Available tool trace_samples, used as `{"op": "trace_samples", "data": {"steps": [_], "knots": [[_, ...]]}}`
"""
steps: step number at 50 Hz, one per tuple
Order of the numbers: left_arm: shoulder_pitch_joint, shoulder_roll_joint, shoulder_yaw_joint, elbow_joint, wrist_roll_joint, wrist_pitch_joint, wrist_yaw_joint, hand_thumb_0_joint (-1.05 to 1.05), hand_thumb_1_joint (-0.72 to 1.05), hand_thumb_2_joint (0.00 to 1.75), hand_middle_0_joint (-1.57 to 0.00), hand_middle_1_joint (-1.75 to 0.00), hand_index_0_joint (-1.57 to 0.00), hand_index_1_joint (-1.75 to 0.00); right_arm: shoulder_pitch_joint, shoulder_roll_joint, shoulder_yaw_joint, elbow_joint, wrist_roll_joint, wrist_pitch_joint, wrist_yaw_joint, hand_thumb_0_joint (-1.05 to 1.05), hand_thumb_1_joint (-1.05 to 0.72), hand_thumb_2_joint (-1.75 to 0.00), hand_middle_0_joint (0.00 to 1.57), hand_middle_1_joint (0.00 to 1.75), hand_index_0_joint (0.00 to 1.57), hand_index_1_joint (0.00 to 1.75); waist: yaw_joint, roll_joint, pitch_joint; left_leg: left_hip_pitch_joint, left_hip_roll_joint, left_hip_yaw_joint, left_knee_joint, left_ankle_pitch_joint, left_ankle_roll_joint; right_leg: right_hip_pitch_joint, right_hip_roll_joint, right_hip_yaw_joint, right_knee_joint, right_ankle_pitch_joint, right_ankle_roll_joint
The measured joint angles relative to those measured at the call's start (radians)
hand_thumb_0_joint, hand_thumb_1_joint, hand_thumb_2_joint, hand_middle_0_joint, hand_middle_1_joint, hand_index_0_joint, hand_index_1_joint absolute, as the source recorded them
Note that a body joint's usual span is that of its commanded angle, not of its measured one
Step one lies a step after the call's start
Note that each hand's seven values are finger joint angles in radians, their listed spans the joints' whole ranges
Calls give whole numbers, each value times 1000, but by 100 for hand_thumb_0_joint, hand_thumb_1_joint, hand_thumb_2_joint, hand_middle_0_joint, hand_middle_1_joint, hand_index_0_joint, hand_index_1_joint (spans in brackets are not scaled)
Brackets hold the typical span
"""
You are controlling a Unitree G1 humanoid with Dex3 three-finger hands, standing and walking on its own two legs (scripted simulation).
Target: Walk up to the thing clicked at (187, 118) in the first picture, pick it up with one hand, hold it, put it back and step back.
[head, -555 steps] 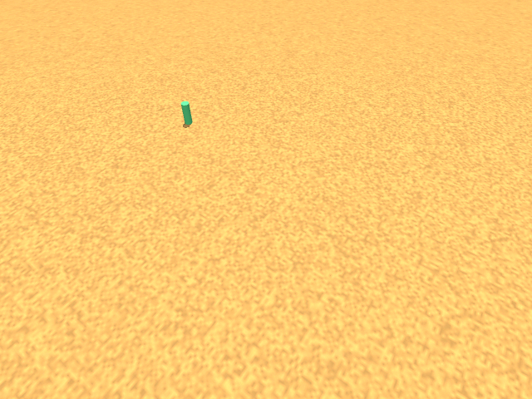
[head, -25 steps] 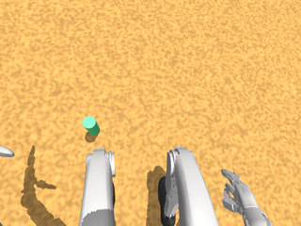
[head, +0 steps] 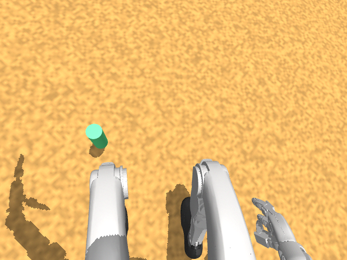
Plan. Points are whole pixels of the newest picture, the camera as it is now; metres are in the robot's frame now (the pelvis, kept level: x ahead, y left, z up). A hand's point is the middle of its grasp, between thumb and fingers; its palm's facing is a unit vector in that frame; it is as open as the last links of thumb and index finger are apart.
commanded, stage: go down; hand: left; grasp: from the side
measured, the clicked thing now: (97, 137) +0.44 +0.22 -0.34
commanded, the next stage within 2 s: approach in 0.36 s
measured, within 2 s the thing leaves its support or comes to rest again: neither
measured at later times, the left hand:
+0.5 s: hand out of the picture +0.38 +0.39 -0.02, palm faces +0.10 -0.99 -0.10, open 17.5 cm
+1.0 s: hand (48, 137) +0.40 +0.33 -0.20, palm faces +0.04 -1.00 +0.03, open 17.5 cm
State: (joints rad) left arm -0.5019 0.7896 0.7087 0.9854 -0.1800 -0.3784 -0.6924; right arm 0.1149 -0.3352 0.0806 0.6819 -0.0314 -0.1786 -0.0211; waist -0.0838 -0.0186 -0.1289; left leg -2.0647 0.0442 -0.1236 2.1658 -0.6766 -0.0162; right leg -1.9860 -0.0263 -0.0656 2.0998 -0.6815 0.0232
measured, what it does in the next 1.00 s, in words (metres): lowers itself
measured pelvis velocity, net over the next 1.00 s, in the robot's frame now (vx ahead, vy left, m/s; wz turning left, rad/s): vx -0.01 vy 0.01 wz -0.09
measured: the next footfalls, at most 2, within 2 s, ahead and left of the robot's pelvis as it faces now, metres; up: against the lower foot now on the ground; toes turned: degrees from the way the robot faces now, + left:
none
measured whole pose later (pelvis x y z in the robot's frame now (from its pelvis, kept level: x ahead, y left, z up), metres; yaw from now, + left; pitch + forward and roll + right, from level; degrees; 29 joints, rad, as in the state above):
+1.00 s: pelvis -0.01 +0.01 -0.10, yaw -5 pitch +23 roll -11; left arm -0.59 0.84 0.74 1.27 -0.24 -0.76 -0.70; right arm -0.04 -0.37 0.27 0.65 -0.18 -0.15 0.04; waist -0.19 -0.16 0.11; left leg -2.24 0.04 -0.25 2.52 -0.70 -0.03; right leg -2.13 0.02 -0.13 2.38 -0.67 0.04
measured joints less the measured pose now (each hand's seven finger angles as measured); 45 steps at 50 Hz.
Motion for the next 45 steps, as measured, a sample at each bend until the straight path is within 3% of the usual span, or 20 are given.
{"op": "trace_samples", "data": {"steps": [28, 38, 41, 45], "knots": [[-68, 74, 45, 83, -23, -25, -56, -1, -56, 8, -6, -9, -4, -9, -11, -20, 28, 1, -13, 0, 8, 1, -91, -90, 20, 30, 21, 30, -16, -10, 29, -71, -4, -15, 88, 1, -4, -70, 4, -3, 86, 1, 1], [-107, 80, 31, 208, -105, -185, -82, -1, -59, 4, -7, -9, -5, -10, -47, -37, 81, -7, -44, -22, 27, 1, -90, -90, 20, 30, 21, 30, -44, -49, 90, -123, 0, -43, 183, -10, -1, -111, 19, -19, 158, 4, 8], [-110, 66, 26, 242, -108, -239, -73, -1, -58, 4, -7, -9, -5, -10, -71, -41, 106, -15, -65, -22, 36, 1, -90, -90, 20, 30, 21, 30, -61, -70, 123, -143, 1, -62, 229, -16, -2, -125, 26, -30, 191, 5, 10], [-107, 54, 28, 266, -84, -302, -46, -1, -56, 4, -7, -9, -5, -10, -108, -43, 141, -26, -98, -8, 48, 1, -90, -90, 20, 30, 21, 31, -84, -104, 176, -163, -2, -88, 291, -21, -6, -137, 34, -46, 237, 7, 13]]}}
